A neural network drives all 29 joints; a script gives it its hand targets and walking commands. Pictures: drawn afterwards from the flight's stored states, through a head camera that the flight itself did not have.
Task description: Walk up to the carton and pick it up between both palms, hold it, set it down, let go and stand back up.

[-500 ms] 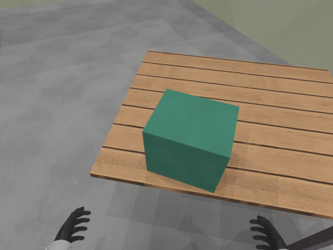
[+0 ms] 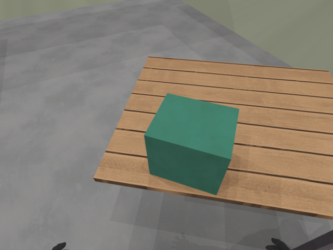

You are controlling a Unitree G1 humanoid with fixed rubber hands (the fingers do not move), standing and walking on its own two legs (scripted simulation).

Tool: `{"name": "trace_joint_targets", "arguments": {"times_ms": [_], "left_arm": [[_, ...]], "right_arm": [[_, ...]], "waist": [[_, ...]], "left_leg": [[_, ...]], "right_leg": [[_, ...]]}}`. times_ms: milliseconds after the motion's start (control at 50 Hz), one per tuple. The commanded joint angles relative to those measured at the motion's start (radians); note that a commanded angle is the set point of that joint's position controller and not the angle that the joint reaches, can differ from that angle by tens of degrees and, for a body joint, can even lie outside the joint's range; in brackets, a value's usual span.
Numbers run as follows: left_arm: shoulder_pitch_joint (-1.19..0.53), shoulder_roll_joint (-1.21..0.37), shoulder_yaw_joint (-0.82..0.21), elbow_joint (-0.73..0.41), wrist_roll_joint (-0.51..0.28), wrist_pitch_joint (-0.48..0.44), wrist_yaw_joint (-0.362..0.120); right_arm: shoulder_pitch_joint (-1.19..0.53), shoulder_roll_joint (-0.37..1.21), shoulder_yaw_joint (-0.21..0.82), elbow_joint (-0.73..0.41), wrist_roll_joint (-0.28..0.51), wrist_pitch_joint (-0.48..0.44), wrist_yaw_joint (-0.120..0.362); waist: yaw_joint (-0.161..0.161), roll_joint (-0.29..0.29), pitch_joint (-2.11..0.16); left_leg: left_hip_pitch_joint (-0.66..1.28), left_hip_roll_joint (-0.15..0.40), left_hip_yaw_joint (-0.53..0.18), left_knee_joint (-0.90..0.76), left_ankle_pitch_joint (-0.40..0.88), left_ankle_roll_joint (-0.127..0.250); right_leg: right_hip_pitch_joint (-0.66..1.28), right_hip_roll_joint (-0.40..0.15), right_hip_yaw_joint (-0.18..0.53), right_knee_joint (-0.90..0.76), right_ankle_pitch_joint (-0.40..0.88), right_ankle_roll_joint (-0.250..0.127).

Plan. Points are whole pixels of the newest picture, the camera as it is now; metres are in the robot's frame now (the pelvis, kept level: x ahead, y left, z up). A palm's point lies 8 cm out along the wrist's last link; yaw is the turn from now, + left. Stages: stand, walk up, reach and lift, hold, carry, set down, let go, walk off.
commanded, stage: stand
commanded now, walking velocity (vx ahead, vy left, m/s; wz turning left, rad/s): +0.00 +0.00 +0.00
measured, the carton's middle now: (191, 143) +0.41 -0.06 -0.02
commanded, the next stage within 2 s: none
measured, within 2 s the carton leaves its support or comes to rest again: neither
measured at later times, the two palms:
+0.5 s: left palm out of the picture +0.06 +0.31 -0.10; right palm out of the picture +0.07 -0.30 -0.12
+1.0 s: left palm out of the picture +0.06 +0.30 -0.11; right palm out of the picture +0.06 -0.31 -0.12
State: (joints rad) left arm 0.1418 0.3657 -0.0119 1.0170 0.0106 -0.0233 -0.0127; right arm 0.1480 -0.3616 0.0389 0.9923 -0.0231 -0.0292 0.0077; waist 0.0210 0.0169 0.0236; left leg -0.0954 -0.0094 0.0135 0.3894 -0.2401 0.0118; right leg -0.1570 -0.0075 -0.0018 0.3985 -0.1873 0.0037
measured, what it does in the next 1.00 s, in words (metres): stands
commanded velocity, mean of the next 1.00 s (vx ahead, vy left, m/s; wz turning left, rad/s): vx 0.00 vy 0.00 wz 0.00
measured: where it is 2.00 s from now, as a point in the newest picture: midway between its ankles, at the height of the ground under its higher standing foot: outside the picture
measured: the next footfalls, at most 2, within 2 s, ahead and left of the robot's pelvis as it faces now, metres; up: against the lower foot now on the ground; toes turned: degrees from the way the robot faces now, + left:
none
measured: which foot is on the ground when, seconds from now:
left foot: down 0.00-1.00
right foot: down 0.00-1.00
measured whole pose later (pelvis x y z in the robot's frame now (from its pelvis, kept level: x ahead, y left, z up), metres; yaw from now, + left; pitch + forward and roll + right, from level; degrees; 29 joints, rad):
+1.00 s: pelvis -0.01 -0.01 +0.00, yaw -1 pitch -3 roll +0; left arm 0.12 0.37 -0.01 1.13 0.01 -0.02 -0.01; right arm 0.12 -0.37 0.02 1.10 -0.01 -0.01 0.00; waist 0.00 0.03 0.05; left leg -0.10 0.00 0.02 0.35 -0.21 0.00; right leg -0.16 0.01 0.02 0.36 -0.15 0.00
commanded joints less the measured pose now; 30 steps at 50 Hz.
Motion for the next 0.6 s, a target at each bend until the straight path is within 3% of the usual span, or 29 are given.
{"name": "trace_joint_targets", "arguments": {"times_ms": [0,20,40,80,120,140,160,180,200,220,240,260,300,320,340,360,380,400,420,460,480,500,520,540,560,580], "left_arm": [[-0.036,0.205,0.044,-0.027,-0.01,-0.013,0.011],[-0.069,0.187,0.035,-0.037,-0.001,-0.014,0.011],[-0.059,0.182,0.035,-0.031,0.002,-0.016,0.005],[-0.027,0.163,0.03,-0.006,0.003,-0.014,0.006],[-0.046,0.199,0.043,0.001,0.004,-0.011,0.015],[-0.044,0.235,0.041,0.017,-0.008,0.0,0.019],[-0.042,0.191,0.033,0.011,-0.007,-0.01,0.013],[-0.065,0.223,0.04,0.005,-0.006,-0.008,0.017],[-0.074,0.201,0.041,0.006,-0.009,-0.012,0.016],[-0.069,0.22,0.045,0.008,-0.001,-0.016,0.014],[-0.05,0.217,0.041,0.021,0.0,-0.016,0.016],[-0.062,0.184,0.028,0.016,-0.002,-0.013,0.013],[-0.062,0.209,0.035,0.03,-0.007,-0.011,0.013],[-0.079,0.22,0.039,0.023,-0.007,-0.015,0.013],[-0.06,0.186,0.032,0.033,-0.008,-0.018,0.013],[-0.052,0.211,0.038,0.036,-0.009,-0.01,0.013],[-0.051,0.205,0.028,0.048,-0.008,-0.009,0.011],[-0.069,0.214,0.033,0.044,-0.008,-0.013,0.018],[-0.068,0.196,0.035,0.04,0.005,-0.007,0.015],[-0.074,0.2,0.031,0.048,0.003,-0.01,0.014],[-0.086,0.201,0.034,0.042,0.002,-0.005,0.011],[-0.096,0.189,0.03,0.038,0.0,-0.006,0.009],[-0.053,0.192,0.036,0.046,0.0,-0.016,0.013],[-0.058,0.206,0.037,0.05,-0.006,-0.009,0.015],[-0.083,0.206,0.038,0.045,-0.002,-0.009,0.014],[-0.077,0.206,0.041,0.055,-0.007,-0.002,0.01]], "right_arm": [[-0.054,-0.24,-0.043,-0.023,0.002,-0.026,-0.02],[-0.078,-0.226,-0.042,-0.032,0.005,-0.03,-0.021],[-0.078,-0.223,-0.042,-0.029,0.007,-0.027,-0.018],[-0.06,-0.237,-0.05,-0.009,0.006,-0.025,-0.01],[-0.042,-0.195,-0.037,0.012,0.003,-0.019,-0.008],[-0.05,-0.221,-0.042,0.013,0.004,-0.013,-0.016],[-0.053,-0.232,-0.041,0.022,0.008,-0.016,-0.019],[-0.066,-0.223,-0.043,0.026,0.005,-0.013,-0.019],[-0.037,-0.202,-0.036,0.024,0.011,-0.018,-0.02],[-0.065,-0.201,-0.03,0.025,0.009,-0.021,-0.015],[-0.041,-0.221,-0.038,0.036,0.01,-0.018,-0.014],[-0.065,-0.226,-0.046,0.042,0.005,-0.018,-0.016],[-0.068,-0.238,-0.052,0.036,0.011,-0.011,-0.021],[-0.069,-0.215,-0.039,0.04,0.004,-0.007,-0.02],[-0.056,-0.232,-0.042,0.049,0.004,-0.016,-0.016],[-0.06,-0.236,-0.053,0.048,0.011,-0.013,-0.019],[-0.052,-0.223,-0.041,0.051,0.006,-0.016,-0.018],[-0.067,-0.209,-0.041,0.047,0.013,-0.015,-0.013],[-0.077,-0.212,-0.044,0.045,0.008,-0.016,-0.018],[-0.096,-0.232,-0.05,0.039,0.002,-0.016,-0.019],[-0.07,-0.248,-0.06,0.058,0.01,-0.006,-0.022],[-0.072,-0.226,-0.054,0.055,0.009,-0.005,-0.019],[-0.055,-0.229,-0.058,0.053,0.004,-0.01,-0.022],[-0.065,-0.209,-0.052,0.047,0.004,-0.015,-0.016],[-0.029,-0.199,-0.049,0.054,0.005,-0.013,-0.013],[-0.05,-0.224,-0.055,0.071,0.006,-0.007,-0.018]], "waist": [[0.007,0.027,-0.047],[-0.007,-0.004,-0.035],[-0.001,-0.01,-0.012],[0.004,-0.036,-0.015],[-0.015,0.02,-0.049],[-0.006,0.003,0.008],[-0.009,0.029,-0.039],[0.005,0.006,0.01],[-0.02,-0.021,-0.062],[0.002,-0.044,-0.03],[-0.009,0.015,-0.068],[-0.003,-0.008,-0.021],[-0.009,0.004,-0.037],[-0.004,-0.056,0.028],[-0.007,-0.066,-0.011],[-0.009,-0.001,-0.054],[-0.016,0.017,-0.03],[-0.012,0.036,0.013],[-0.007,-0.012,-0.021],[0.002,0.009,0.01],[0.001,-0.04,0.018],[-0.014,0.002,-0.007],[-0.009,-0.041,0.031],[-0.012,-0.016,0.012],[-0.024,-0.059,-0.005],[0.006,-0.036,0.033]], "left_leg": [[-0.058,0.134,-0.129,-0.116,0.186,0.029],[-0.055,0.126,-0.117,-0.115,0.166,0.021],[-0.086,0.115,-0.124,-0.113,0.108,0.02],[-0.066,0.127,-0.122,-0.11,0.097,0.023],[-0.066,0.114,-0.112,-0.135,0.063,0.017],[-0.08,0.113,-0.111,-0.138,0.07,0.024],[-0.04,0.119,-0.107,-0.118,0.102,0.02],[-0.08,0.118,-0.114,-0.132,0.091,0.016],[-0.066,0.123,-0.121,-0.131,0.1,0.02],[-0.056,0.132,-0.123,-0.134,0.129,0.014],[-0.026,0.133,-0.123,-0.136,0.101,0.019],[-0.036,0.127,-0.132,-0.134,0.092,0.021],[-0.02,0.131,-0.125,-0.13,0.094,0.026],[-0.071,0.136,-0.132,-0.141,0.082,0.028],[-0.036,0.134,-0.13,-0.142,0.093,0.025],[-0.034,0.121,-0.109,-0.147,0.068,0.019],[-0.045,0.128,-0.112,-0.129,0.103,0.02],[-0.079,0.121,-0.118,-0.133,0.06,0.014],[-0.078,0.126,-0.123,-0.157,0.031,0.023],[-0.079,0.127,-0.117,-0.152,0.026,0.015],[-0.071,0.128,-0.113,-0.15,0.014,0.021],[-0.045,0.121,-0.102,-0.155,0.014,0.015],[-0.067,0.124,-0.111,-0.152,0.01,0.023],[-0.072,0.129,-0.123,-0.151,0.004,0.028],[-0.078,0.119,-0.112,-0.145,-0.021,0.016],[-0.109,0.123,-0.123,-0.16,-0.004,0.022]], "right_leg": [[0.062,-0.109,0.12,-0.065,0.127,-0.042],[0.032,-0.102,0.12,-0.074,0.135,-0.043],[0.057,-0.093,0.105,-0.078,0.135,-0.028],[0.04,-0.104,0.125,-0.087,0.126,-0.037],[0.068,-0.097,0.117,-0.075,0.116,-0.033],[0.035,-0.105,0.136,-0.105,0.104,-0.037],[0.036,-0.108,0.133,-0.086,0.152,-0.035],[0.045,-0.102,0.129,-0.099,0.133,-0.03],[0.076,-0.112,0.122,-0.073,0.12,-0.031],[0.051,-0.105,0.127,-0.068,0.134,-0.035],[0.056,-0.109,0.133,-0.074,0.113,-0.043],[0.015,-0.101,0.131,-0.103,0.093,-0.037],[0.005,-0.103,0.145,-0.098,0.087,-0.045],[-0.009,-0.099,0.127,-0.106,0.075,-0.04],[0.014,-0.104,0.126,-0.108,0.088,-0.035],[0.044,-0.108,0.147,-0.106,0.118,-0.034],[0.032,-0.107,0.136,-0.089,0.097,-0.034],[0.023,-0.106,0.139,-0.111,0.086,-0.037],[0.051,-0.1,0.125,-0.091,0.096,-0.036],[0.012,-0.104,0.143,-0.108,0.06,-0.04],[0.002,-0.104,0.145,-0.11,0.081,-0.042],[-0.004,-0.104,0.147,-0.117,0.069,-0.034],[-0.012,-0.104,0.155,-0.12,0.041,-0.04],[0.009,-0.111,0.153,-0.114,0.065,-0.042],[0.009,-0.108,0.159,-0.126,0.026,-0.04],[0.023,-0.106,0.152,-0.119,0.037,-0.038]]}}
